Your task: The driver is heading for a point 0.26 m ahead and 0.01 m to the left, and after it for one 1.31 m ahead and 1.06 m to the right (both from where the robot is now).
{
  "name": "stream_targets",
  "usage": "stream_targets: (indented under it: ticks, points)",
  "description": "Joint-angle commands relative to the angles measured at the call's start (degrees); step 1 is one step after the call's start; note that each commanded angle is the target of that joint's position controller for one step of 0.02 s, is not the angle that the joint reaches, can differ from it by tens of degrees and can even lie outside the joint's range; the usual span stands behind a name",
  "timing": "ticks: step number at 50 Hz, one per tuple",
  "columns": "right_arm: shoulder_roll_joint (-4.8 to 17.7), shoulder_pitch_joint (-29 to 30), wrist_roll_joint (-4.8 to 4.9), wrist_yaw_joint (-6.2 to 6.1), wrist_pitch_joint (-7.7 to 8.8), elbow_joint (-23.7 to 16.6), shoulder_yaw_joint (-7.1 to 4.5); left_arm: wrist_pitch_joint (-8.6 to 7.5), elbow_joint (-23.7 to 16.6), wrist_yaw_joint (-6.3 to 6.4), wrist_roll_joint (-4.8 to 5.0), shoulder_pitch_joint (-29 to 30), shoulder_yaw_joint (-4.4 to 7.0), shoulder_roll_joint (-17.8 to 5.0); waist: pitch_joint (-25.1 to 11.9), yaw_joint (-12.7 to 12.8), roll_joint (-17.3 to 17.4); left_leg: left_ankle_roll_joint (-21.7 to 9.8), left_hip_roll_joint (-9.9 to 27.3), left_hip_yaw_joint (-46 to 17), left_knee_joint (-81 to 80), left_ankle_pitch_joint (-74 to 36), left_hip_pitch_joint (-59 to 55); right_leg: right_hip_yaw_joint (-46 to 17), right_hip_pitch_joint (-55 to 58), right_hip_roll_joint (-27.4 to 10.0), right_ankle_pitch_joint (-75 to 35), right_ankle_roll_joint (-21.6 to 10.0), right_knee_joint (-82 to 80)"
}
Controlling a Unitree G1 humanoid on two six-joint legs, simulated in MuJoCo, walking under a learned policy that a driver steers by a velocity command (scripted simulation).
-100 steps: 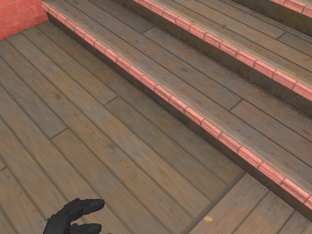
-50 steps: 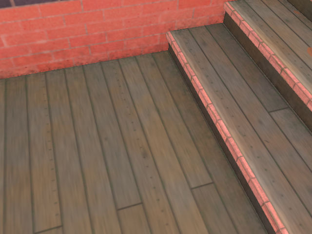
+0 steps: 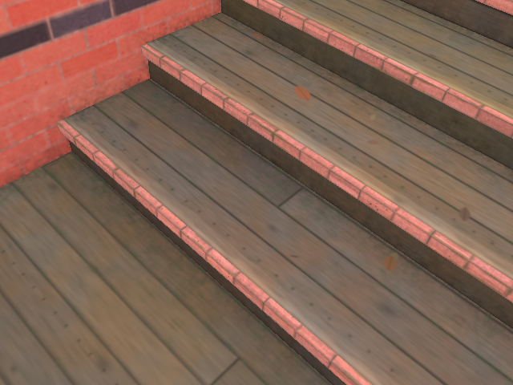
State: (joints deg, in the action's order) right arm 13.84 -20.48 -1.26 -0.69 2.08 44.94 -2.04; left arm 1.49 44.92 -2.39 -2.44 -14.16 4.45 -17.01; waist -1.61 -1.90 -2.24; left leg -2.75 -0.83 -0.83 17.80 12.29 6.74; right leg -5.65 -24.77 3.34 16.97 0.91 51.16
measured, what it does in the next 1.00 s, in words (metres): walks ahead, turning right: right foot, then left foot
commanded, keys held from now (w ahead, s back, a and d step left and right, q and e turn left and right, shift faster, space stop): w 0.06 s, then w+e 0.94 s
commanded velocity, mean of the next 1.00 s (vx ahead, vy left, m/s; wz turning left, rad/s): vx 0.46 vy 0.00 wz -0.46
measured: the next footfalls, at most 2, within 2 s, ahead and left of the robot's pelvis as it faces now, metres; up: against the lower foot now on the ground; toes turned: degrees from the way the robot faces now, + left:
right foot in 0.18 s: +0.12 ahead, -0.12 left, +0.00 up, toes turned -3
left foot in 0.62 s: +0.45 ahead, +0.01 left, +0.00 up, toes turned -17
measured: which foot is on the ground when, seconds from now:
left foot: down 0.00-0.20, up 0.22-0.60, down 0.62-1.00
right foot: up 0.00-0.16, down 0.18-0.62, up 0.64-1.00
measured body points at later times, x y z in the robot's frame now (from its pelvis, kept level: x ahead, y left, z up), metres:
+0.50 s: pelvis +0.19 -0.05 -0.01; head +0.21 -0.07 +0.44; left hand +0.21 +0.22 -0.13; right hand +0.32 -0.32 -0.12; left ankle +0.35 +0.07 -0.70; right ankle +0.08 -0.12 -0.75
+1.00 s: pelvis +0.42 -0.09 -0.01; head +0.43 -0.09 +0.44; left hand +0.70 +0.03 -0.10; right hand +0.28 -0.30 -0.14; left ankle +0.41 +0.03 -0.75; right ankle +0.38 -0.20 -0.46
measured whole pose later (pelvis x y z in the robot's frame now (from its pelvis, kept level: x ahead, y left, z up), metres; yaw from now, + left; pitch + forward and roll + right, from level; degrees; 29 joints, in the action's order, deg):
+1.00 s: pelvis +0.42 -0.09 -0.01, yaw -29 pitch +2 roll +1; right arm 12.9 -26.4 -2.9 0.3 6.4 53.2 -1.8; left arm 2.0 39.3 1.8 -1.8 -4.8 2.4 -11.6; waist -1.4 -0.8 -1.7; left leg -1.1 1.7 12.3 20.7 16.4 6.3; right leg -2.0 -60.7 1.1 27.3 -6.0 118.0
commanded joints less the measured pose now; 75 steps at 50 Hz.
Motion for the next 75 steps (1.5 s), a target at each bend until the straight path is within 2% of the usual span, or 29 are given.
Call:
stream_targets:
  ticks: [1, 5, 8, 9, 10, 11, 12, 16, 25, 30, 31, 32, 33, 34, 36, 42, 45, 51, 54, 56, 58, 60, 61, 62, 63, 66, 68, 71, 75]
  points:
    - [9.47, -2.7, 0.08, 0.26, 1.36, -0.5, -2.78, -1.89, -5.21, -0.28, 0.18, 8.8, -0.51, -1.86, 5.09, -2.43, 10.94, -8.61, 12.49, -13.87, -9.43, 8.91, -5.5, 5.32, -8.75, -2.15, 0.5, 0.44, -9.1]
    - [10.41, -4.53, -0.29, 0.94, 1.38, 1.85, -3.45, -2.77, -5.79, -0.09, 0.92, 11.08, -1.3, -1.3, 6.18, -2.61, 11.4, -9.32, 13.76, -11.78, -8.06, 7.76, -0.59, 8.76, 0.35, -1.81, 2.73, -2.4, -18.67]
    - [9.77, -2.56, 0.63, 0.88, 1.57, 2.73, -3.32, -4.15, -2.93, 0.75, 0.63, 3.01, -1.15, -1.69, 4.59, 2.93, 7.65, -6.87, 12.6, -6.15, -1.2, -0.38, 8.45, 9.35, 18.53, 0.03, -3.84, -5.47, -27.34]
    - [8.07, -1.42, 0.48, 0.71, 1.91, 2.36, -2.66, -4.76, -0.49, 1.34, 0.29, -4.15, -0.35, -3.77, 0.79, 6.14, 4.29, -5.07, 10.42, -2.31, 6.75, -5.07, 13.28, 5.11, 29.13, -2.01, -2.09, -6.7, -27.99]
    - [4.17, 1.77, 0.73, 1.02, 2.31, -0.79, -1.26, -5.2, 0.59, 2.14, -0.62, -12.68, 1.08, -9.32, -4.57, 10.13, -7.06, -1.9, 4.92, 4.64, 24.78, 0.57, 23.15, -14.99, 39.39, -15.87, 13.06, -10.87, -35.19]
    - [5.38, 3.65, -0.26, 1.12, 2.53, -2.81, -1.55, -4.99, 1.81, 2.13, 0.64, -15.55, 2.45, -14.28, -1.27, 9.76, -13.36, -1.01, -1.62, 5.1, 36.18, 17.07, 36.47, -36.02, 39.13, -24.48, 19.69, -17.02, -42.31]
    - [9.01, 4.73, -1.26, 1.26, 2.15, -2.09, -2.52, -4.55, 1.6, 1.78, 1.14, -11.51, 1.51, -10.06, 3.96, 7.33, -5.24, -1.47, 2.41, 0.11, 42.24, 15.67, 39.08, -31.25, 34.97, -22.73, 18.81, -17.75, -40.56]
    - [7.18, 4.76, -1.84, 2.78, 1.93, -1.18, -2.0, -5.18, 1.02, 1.66, 1.94, -4.86, -0.11, -4.6, 5.6, 2.15, -2.4, 1.52, 5.39, -0.05, 38.68, 3.85, 32.41, -15.13, 25.02, -13.0, -8.2, -14.27, -41.82]
    - [4.33, 22.12, -0.68, 3.0, 1.24, -8.39, -0.28, -5.83, 4.51, 2.81, 2.11, -10.69, 0.83, -6.62, 5.7, 4.64, -2.79, 5.03, 1.89, 1.94, 20.18, -9.46, 25.53, -10.4, 18.02, -8.94, -29.4, -12.53, -38.72]
    - [8.74, 9.67, -0.39, 0.55, 2.16, -5.0, -1.67, -5.88, 3.16, 3.01, 2.0, -6.62, 1.46, -8.72, -1.41, -1.78, -0.92, 1.11, -1.21, 1.67, 9.96, -8.21, 3.62, -11.76, 18.5, -7.34, -46.14, -7.49, -21.62]
    - [10.9, 3.01, -1.17, -0.34, 3.02, -3.78, -2.34, -6.24, 2.69, 2.78, 2.43, -6.42, 1.17, -7.51, -6.0, -4.83, 1.22, -0.36, 2.95, -0.97, 8.24, -9.07, -7.2, -10.18, 13.57, -4.01, -40.55, -6.15, -10.07]
    - [14.72, -3.83, -2.49, -1.32, 3.22, -4.02, -2.85, -6.39, 0.9, 2.79, 2.68, -8.86, -0.4, -1.8, -14.39, -5.55, 10.01, -2.32, 18.36, -14.87, 8.17, -7.78, -18.59, -5.03, 6.21, -0.18, -11.96, -5.47, 6.12]
    - [17.89, -1.44, -2.59, -0.99, 2.03, -3.77, -3.68, -5.59, -0.12, 3.3, 4.22, -15.73, -0.45, -0.46, -18.02, -0.86, 23.14, -8.82, 28.21, -37.99, 0.86, -6.18, -23.39, 0.35, -7.78, 6.2, 16.62, -4.85, 20.53]
    - [12.32, 2.96, -1.58, -0.64, 1.29, -5.12, -2.92, -4.33, 1.96, 3.72, 1.36, -14.41, -0.04, -4.4, -12.12, 0.6, 11.97, -8.75, 25.56, -36.25, 0.01, 8.88, -15.33, -0.15, -10.49, -0.12, 11.29, -5.35, 26.95]
    - [5.61, 9.3, -1.08, -0.28, 1.33, -5.64, -0.81, -3.85, 1.07, 2.27, 0.4, -7.47, -0.21, -3.11, -0.93, 1.66, 5.33, -6.92, 19.12, -21.13, -4.7, 11.64, -1.48, 1.59, -10.28, -3.58, 3.03, -4.77, 25.15]
    - [5.9, 3.99, -0.27, 0.77, 4.14, -1.59, -1.17, -1.53, -2.82, 0.6, 0.07, -0.4, -0.58, 0.04, 1.08, 2.55, 6.56, -8.03, 17.45, -5.36, -7.08, -5.97, 2.46, 2.92, -18.63, -5.06, -0.99, -3.85, 36.49]
    - [5.62, -2.19, -1.09, 0.98, 4.61, 1.7, -1.38, -0.09, -6.77, 2.69, 0.51, 7.29, -1.09, 2.31, 2.24, 0.92, 8.1, -9.94, 21.08, -5.98, -7.88, 1.22, -3.34, 3.64, -35.61, -4.1, 6.55, -4.92, 59.34]
    - [4.16, -10.66, -1.77, 1.34, 5.65, 9.65, 0.03, -0.82, -16.32, 4.76, 0.83, 23.93, -4.44, 8.24, 8.86, 1.0, 2.76, -4.24, 21.55, -0.13, -10.53, 13.2, -7.61, 1.84, -61.49, -3.16, 13.91, -8.46, 71.57]
    - [3.56, -10.44, -1.37, -0.48, 4.46, 12.49, 0.67, -0.42, -22.72, 3.13, 0.31, 28.84, -6.41, 10.78, 9.14, 3.55, 5.12, -2.97, 17.12, 7.53, -14.62, 0.71, -0.64, 5.67, -53.07, -6.8, 12.17, -8.24, 57.38]
    - [5.35, -7.27, 0.45, -1.54, 3.55, 10.75, 0.74, -0.11, -21.92, 1.84, 0.87, 26.59, -7.13, 10.09, 5.7, 3.63, 4.2, -4.4, 14.58, 15.06, -19.72, -20.81, 3.28, 12.52, -31.98, -7.56, 9.13, -9.08, 35.03]
    - [10.51, -6.81, 1.72, -1.57, 3.36, 8.12, -0.09, -0.02, -18.23, 1.66, 1.35, 18.88, -6.07, 7.85, -1.84, 5.28, 8.2, -6.67, 15.9, 17.78, -8.75, -76.75, 1.01, 21.66, -11.32, -0.16, 9.96, -10.19, 25.24]
    - [16.06, -4.42, 2.9, -0.51, 2.12, 6.09, -2.3, -0.57, -13.21, 1.82, 1.98, -1.4, -3.7, 3.42, -17.48, 12.95, 17.76, -5.11, 18.79, 16.37, 19.18, -100.88, -10.11, 16.76, 4.63, 5.23, 9.01, -13.12, 13.41]
    - [15.92, -4.49, 2.63, 0.44, 2.68, 4.03, -2.77, -1.18, -11.53, 1.89, 1.95, -4.24, -1.73, -0.61, -20.89, 14.0, 16.68, -2.25, 17.12, 13.82, 36.81, -74.83, -0.93, 1.96, 15.81, 3.7, 10.08, -14.53, 3.49]
    - [6.55, 0.09, 1.71, 2.89, 3.38, -3.8, -1.35, -0.97, -10.11, 2.6, 1.69, -1.91, 1.49, -11.2, -20.23, 9.4, -9.25, 3.81, 2.53, 10.77, 63.28, 0.41, 27.12, -36.35, 26.63, -13.06, 5.67, -20.7, -18.09]
    - [6.89, 1.9, -0.97, 4.47, 4.04, -5.19, -1.81, -0.08, -11.19, 3.55, 1.01, -0.89, 3.0, -11.92, -22.99, 9.19, -3.47, 2.52, 0.84, -3.94, 78.29, 0.78, 33.5, -50.82, 26.28, -15.58, 3.8, -19.55, -27.92]
    - [-1.27, 4.19, -2.05, 1.84, 3.44, -8.43, 0.49, -3.15, -4.35, 3.22, 0.75, 3.15, 0.94, -3.14, -0.87, 0.85, 3.78, 0.59, 4.71, -2.86, 84.52, -3.3, 41.7, -31.9, 3.83, -10.86, 2.99, -15.4, -25.19]
    - [-2.13, 4.02, -2.14, 0.01, 1.51, -10.23, 1.14, -4.9, -0.83, 2.6, 0.78, 2.52, -0.55, 1.43, 0.64, -1.82, 0.72, -0.68, 4.91, -3.65, 90.62, 0.73, 44.99, -22.26, -0.34, -7.32, 1.15, -14.06, -25.59]
    - [-3.36, 6.74, -3.02, -0.21, -0.59, -12.07, 2.54, -6.23, 2.02, 2.14, 1.8, -1.07, -0.61, 0.96, 2.77, -3.2, 2.33, 0.2, 6.58, -2.01, 79.26, 1.73, 48.16, -13.26, -2.24, -3.46, -3.25, -12.49, -25.92]
    - [-5.0, 17.69, -2.41, 0.2, -1.09, -14.92, 2.83, -7.52, 3.54, 2.76, 1.67, -12.5, -0.26, -2.22, 0.38, 3.49, -0.2, 1.46, 4.59, 3.39, 92.01, 2.83, 65.37, -20.02, 11.84, -7.18, -17.64, -12.24, -28.33]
